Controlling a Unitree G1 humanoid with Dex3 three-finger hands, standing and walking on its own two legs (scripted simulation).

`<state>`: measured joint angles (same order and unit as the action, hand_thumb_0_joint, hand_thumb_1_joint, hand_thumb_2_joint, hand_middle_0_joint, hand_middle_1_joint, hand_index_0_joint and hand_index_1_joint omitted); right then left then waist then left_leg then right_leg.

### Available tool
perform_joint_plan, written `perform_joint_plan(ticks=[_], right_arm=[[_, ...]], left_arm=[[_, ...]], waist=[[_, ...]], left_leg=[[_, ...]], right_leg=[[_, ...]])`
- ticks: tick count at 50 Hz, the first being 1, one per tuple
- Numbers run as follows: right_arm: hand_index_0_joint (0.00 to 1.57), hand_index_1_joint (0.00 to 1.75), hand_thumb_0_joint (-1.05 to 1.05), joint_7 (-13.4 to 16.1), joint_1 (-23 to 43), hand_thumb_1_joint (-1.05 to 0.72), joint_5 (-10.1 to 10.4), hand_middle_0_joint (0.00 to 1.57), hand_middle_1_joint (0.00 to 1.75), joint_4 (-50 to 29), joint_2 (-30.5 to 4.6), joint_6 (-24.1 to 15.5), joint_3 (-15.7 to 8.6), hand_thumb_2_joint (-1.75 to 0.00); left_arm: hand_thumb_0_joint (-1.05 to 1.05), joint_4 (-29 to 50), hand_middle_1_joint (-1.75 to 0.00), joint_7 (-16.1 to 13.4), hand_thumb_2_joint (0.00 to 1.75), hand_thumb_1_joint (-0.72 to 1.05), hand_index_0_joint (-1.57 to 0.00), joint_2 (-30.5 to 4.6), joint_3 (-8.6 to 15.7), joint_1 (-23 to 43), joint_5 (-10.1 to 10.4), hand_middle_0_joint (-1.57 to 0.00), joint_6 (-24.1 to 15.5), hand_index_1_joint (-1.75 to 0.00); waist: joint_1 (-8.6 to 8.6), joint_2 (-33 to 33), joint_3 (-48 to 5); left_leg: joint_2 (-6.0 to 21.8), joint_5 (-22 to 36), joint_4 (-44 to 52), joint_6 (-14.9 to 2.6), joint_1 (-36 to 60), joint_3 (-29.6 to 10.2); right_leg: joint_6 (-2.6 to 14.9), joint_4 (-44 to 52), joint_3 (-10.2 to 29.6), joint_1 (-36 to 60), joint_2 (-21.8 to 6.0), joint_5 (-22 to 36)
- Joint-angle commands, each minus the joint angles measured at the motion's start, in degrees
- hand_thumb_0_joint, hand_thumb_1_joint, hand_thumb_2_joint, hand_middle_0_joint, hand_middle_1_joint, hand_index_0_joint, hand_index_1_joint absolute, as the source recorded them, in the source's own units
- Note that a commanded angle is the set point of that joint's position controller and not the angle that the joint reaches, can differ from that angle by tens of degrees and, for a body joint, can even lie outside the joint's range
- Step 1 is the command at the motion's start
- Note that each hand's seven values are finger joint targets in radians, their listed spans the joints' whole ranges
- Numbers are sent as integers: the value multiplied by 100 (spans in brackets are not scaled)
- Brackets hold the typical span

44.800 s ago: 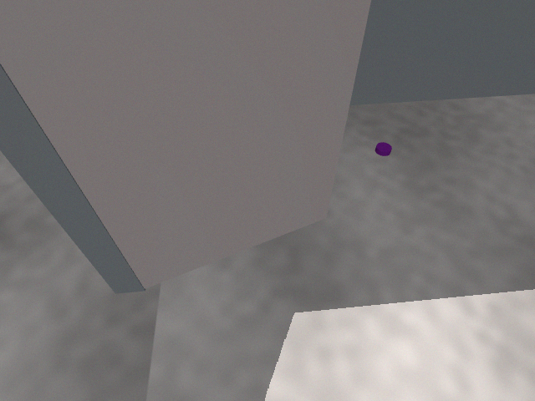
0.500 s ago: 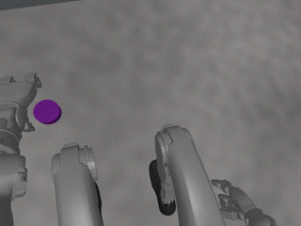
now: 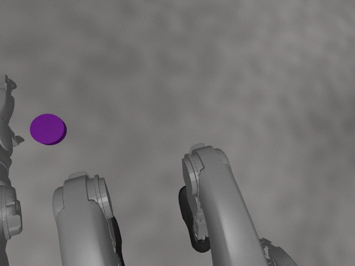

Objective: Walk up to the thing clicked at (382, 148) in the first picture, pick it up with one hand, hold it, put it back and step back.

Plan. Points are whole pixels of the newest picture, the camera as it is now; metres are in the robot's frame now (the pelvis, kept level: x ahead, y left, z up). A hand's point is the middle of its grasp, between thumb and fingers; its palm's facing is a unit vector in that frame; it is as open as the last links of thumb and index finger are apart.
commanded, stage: home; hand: left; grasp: from above
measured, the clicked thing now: (49, 129) +0.47 +0.26 -0.32
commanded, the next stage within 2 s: none
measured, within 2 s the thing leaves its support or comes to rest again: neither
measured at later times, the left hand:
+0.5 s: hand out of the picture +0.29 +0.24 +0.05, palm faces -0.17 -0.78 -0.60, open 7.5 cm
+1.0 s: hand out of the picture +0.24 +0.20 +0.27, palm faces +0.18 -0.96 -0.20, open 7.4 cm
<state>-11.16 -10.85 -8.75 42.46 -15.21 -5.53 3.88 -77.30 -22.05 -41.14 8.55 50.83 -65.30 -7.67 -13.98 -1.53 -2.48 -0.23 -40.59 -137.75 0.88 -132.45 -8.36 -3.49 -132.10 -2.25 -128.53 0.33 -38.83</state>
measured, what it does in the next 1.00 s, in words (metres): rises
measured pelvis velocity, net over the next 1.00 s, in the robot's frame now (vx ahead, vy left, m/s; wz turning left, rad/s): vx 0.06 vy -0.01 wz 0.13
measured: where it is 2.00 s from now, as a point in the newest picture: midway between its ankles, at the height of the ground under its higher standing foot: (157, 245)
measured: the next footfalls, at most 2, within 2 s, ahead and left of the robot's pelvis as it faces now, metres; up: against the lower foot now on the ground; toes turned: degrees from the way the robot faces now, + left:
none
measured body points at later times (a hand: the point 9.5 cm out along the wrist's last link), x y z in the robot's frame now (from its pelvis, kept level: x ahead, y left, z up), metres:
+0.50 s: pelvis -0.01 -0.01 +0.16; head +0.15 +0.04 +0.58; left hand +0.29 +0.28 +0.09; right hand +0.22 -0.24 +0.06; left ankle +0.07 +0.13 -0.30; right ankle +0.10 -0.14 -0.30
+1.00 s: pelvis +0.06 -0.01 +0.34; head +0.11 +0.02 +0.79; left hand +0.23 +0.25 +0.29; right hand +0.23 -0.23 +0.26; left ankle +0.07 +0.13 -0.30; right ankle +0.10 -0.14 -0.30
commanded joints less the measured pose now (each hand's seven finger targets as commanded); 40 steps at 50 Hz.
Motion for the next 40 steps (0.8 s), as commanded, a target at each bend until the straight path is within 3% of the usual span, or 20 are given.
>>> perform_joint_plan(ticks=[1, 2, 3, 4, 5, 8, 9, 11, 16, 17, 18, 22, 25, 28, 30, 34, 36, 40], right_arm=[[20, 30, 0, 81, -1305, -89, 181, 20, 30, -285, -1742, 51, -866, -90], [20, 30, 0, 57, -1186, -90, 259, 20, 30, -350, -1563, 66, -856, -90], [20, 30, 0, 75, -1118, -90, 320, 20, 30, -450, -1619, 83, -932, -90], [20, 30, 0, 97, -1126, -90, 395, 20, 30, -466, -1608, 120, -979, -90], [20, 30, 0, 123, -1112, -90, 459, 20, 30, -576, -1584, 154, -1003, -90], [20, 30, 0, 206, -848, -90, 612, 20, 30, -752, -1429, 259, -1007, -90], [20, 30, 0, 251, -760, -90, 661, 20, 30, -786, -1396, 281, -993, -90], [20, 30, 0, 361, -606, -90, 715, 20, 30, -886, -1390, 308, -1017, -90], [20, 30, 0, 625, -98, -90, 840, 20, 30, -1245, -1192, 198, -1020, -90], [20, 30, 0, 681, -17, -90, 880, 20, 30, -1273, -1151, 174, -991, -90], [20, 30, 0, 745, 25, -90, 917, 20, 30, -1301, -1143, 151, -977, -90], [20, 30, 0, 976, 266, -90, 1004, 20, 30, -1456, -1019, 56, -877, -90], [20, 30, 0, 1130, 387, -90, 1050, 20, 30, -1571, -918, -11, -822, -90], [20, 30, 0, 1260, 439, -90, 1091, 20, 30, -1734, -856, -76, -787, -90], [20, 30, 0, 1329, 462, -90, 1103, 20, 30, -1768, -759, -117, -736, -90], [20, 30, 0, 1498, 338, -90, 1146, 20, 30, -1833, -644, -218, -651, -90], [20, 30, 0, 1572, 252, -90, 1158, 20, 30, -1857, -575, -265, -575, -90], [20, 30, 0, 1779, 41, -90, 1172, 20, 30, -1854, -488, -391, -497, -90]], left_arm=[[0, 1824, -46, 324, 87, 31, -19, -1338, 330, 676, 633, -20, -58, -47], [0, 2250, -41, 513, 84, 39, -19, -612, -186, 585, 834, -20, -62, -42], [0, 2757, -36, 600, 80, 47, -18, -909, 69, 496, 1015, -19, -56, -36], [0, 2995, -36, 696, 83, 54, -19, -1001, 228, -4, 1215, -19, 14, -36], [0, 3490, -36, 791, 85, 60, -19, -991, 308, -270, 1461, -19, 63, -36], [0, 3969, -37, 1126, 91, 72, -20, -77, -104, -922, 2068, -20, 323, -37], [0, 3934, -31, 1230, 87, 79, -19, 8, -170, -1189, 2252, -20, 407, -31], [0, 4386, -30, 1434, 90, 90, -20, 20, -126, -1477, 2682, -20, 536, -30], [0, 6007, -30, 1813, 90, 90, -20, 437, -328, -1940, 3721, -20, 750, -30], [0, 5808, -30, 1833, 90, 90, -20, 488, -265, -2356, 3852, -20, 820, -30], [0, 6199, -30, 1844, 90, 90, -20, 576, -321, -2415, 3975, -20, 838, -30], [0, 6697, -30, 1774, 90, 90, -20, 733, -162, -3077, 4397, -20, 1139, -30], [0, 7034, -30, 1754, 90, 90, -20, 1044, -258, -3581, 4844, -20, 1414, -30], [0, 7518, -30, 1745, 90, 90, -20, 1121, -167, -4167, 5349, -20, 1724, -30], [0, 7612, -30, 1742, 90, 90, -20, 1346, -256, -4580, 5705, -20, 1928, -30], [0, 8031, -30, 1718, 90, 90, -20, 1526, -247, -5044, 6122, -20, 2253, -30], [0, 8035, -30, 1685, 90, 90, -20, 1655, -202, -5441, 6300, -20, 2430, -30], [0, 8386, -30, 1668, 90, 90, -20, 1939, -159, -5934, 6668, -20, 2672, -30]], waist=[[480, -1746, -5076], [538, -1841, -5147], [587, -1811, -5185], [768, -1780, -5223], [839, -1660, -5309], [644, -1063, -4408], [649, -774, -4029], [730, -587, -3760], [880, -670, -3898], [906, -519, -3721], [909, -616, -3742], [1001, -741, -3561], [946, -715, -3393], [1003, -645, -3515], [945, -454, -3236], [896, -491, -2976], [965, -382, -2771], [930, -342, -2675]], left_leg=[[-117, 1951, 1834, -128, 3684, 648], [-122, 1775, 1987, -120, 3767, 659], [-112, 1618, 2109, -149, 3809, 647], [-113, 1521, 2255, -160, 3803, 674], [-110, 1469, 2410, -169, 3874, 666], [-101, 972, 2852, -227, 3691, 510], [-72, 688, 3015, -258, 3557, 444], [-60, 439, 3228, -272, 3643, 427], [11, 54, 3908, -269, 4323, 447], [37, 32, 4038, -272, 4413, 416], [37, 73, 4173, -261, 4584, 385], [73, 56, 4782, -228, 5210, 334], [72, 30, 5193, -225, 5602, 354], [49, 215, 5543, -222, 6129, 373], [47, 292, 5802, -228, 6318, 374], [83, 566, 6341, -194, 6996, 320], [81, 718, 6610, -184, 7240, 305], [93, 1481, 7099, -153, 7914, 335]], right_leg=[[625, 1477, -610, 2805, 81, 1813], [652, 1563, -577, 2721, 86, 1661], [631, 1700, -548, 2744, 89, 1576], [612, 1810, -503, 2925, 90, 1525], [592, 1935, -469, 3112, 90, 1523], [546, 2374, -444, 3005, 97, 1249], [531, 2492, -434, 2930, 121, 1052], [561, 2823, -364, 3064, 114, 801], [506, 3434, -214, 3815, 95, 512], [491, 3506, -203, 3890, 101, 501], [495, 3597, -179, 3920, 69, 556], [503, 4048, -117, 4324, 36, 521], [496, 4513, -56, 4699, 30, 424], [478, 4959, -3, 5303, 20, 520], [458, 5311, 24, 5615, 13, 530], [446, 5859, 39, 6178, 21, 750], [448, 6153, 54, 6517, 20, 856], [433, 6691, 32, 7321, 33, 1487]])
